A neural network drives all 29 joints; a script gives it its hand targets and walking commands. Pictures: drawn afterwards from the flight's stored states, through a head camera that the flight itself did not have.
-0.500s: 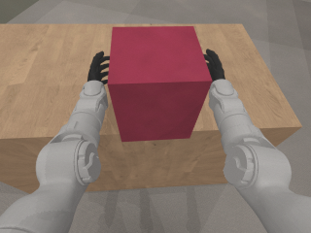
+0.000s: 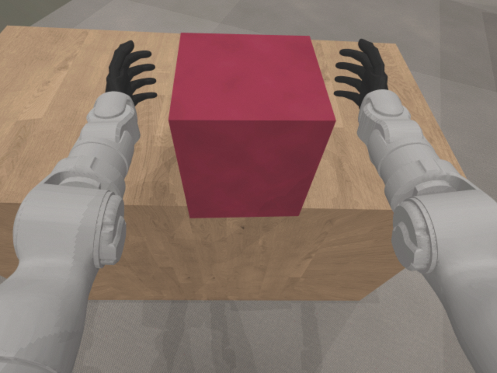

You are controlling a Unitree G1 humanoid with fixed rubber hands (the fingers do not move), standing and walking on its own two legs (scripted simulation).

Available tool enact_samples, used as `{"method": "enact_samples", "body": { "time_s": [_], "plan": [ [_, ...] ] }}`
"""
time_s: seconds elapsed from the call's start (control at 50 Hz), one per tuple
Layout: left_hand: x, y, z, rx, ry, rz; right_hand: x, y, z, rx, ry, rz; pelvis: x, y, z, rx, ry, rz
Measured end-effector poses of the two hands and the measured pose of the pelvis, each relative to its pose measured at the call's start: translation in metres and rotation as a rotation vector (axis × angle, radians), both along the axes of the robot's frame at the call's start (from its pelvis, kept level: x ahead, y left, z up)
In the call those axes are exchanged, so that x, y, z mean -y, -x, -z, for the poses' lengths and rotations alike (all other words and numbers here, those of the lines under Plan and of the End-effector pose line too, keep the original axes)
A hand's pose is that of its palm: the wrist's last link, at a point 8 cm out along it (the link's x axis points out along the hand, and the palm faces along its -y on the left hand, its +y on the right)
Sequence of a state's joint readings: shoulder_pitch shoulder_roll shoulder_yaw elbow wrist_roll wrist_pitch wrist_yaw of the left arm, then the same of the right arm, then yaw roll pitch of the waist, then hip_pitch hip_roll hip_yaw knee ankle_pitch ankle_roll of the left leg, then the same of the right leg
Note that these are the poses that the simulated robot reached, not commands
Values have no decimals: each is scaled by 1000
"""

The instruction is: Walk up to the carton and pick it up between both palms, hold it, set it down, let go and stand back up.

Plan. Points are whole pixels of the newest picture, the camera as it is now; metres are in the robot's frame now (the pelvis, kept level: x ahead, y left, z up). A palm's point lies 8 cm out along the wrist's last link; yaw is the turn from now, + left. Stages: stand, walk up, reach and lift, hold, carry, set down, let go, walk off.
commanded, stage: set down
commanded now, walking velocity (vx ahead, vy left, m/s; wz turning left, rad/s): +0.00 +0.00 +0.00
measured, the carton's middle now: (245, 133) +0.50 +0.04 +0.07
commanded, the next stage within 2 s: none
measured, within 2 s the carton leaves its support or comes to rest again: neither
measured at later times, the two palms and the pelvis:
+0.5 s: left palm (92, 49) +0.47 +0.23 +0.24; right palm (406, 48) +0.47 -0.15 +0.27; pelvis -0.02 +0.01 +0.01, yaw +0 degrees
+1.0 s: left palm (114, 101) +0.45 +0.22 +0.18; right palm (399, 103) +0.45 -0.17 +0.20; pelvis -0.01 +0.00 +0.01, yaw -1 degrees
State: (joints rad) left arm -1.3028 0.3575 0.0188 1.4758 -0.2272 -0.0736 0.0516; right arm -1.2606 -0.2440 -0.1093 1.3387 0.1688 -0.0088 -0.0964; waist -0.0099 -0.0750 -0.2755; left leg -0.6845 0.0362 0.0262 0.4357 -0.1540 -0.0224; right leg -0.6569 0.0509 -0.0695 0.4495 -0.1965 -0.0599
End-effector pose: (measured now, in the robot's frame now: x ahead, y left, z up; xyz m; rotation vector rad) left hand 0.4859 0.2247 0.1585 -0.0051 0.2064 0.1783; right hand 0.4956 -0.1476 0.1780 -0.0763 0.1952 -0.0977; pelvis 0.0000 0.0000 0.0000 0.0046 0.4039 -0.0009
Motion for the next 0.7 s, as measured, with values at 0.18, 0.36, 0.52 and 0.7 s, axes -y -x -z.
{"method": "enact_samples", "body": {
  "time_s": [0.18, 0.36, 0.52, 0.7],
  "plan": [
    [-9, 8, -33, 26, -26, 8, -1, 13, -38, -1, -39, 7, -2, 12, -2, 46, 2, -10],
    [-4, 10, -72, 38, 0, 7, 0, 22, -76, -1, -43, 15, -7, 19, -3, 58, 9, 2],
    [-11, 14, -81, 6, -4, -11, 4, 24, -88, -32, -67, 22, -7, 18, -6, 93, 9, 3],
    [-13, 15, -67, -12, 1, -6, 10, 22, -69, -43, -58, 20, -5, 13, -8, 115, 8, 5]
  ]
}}
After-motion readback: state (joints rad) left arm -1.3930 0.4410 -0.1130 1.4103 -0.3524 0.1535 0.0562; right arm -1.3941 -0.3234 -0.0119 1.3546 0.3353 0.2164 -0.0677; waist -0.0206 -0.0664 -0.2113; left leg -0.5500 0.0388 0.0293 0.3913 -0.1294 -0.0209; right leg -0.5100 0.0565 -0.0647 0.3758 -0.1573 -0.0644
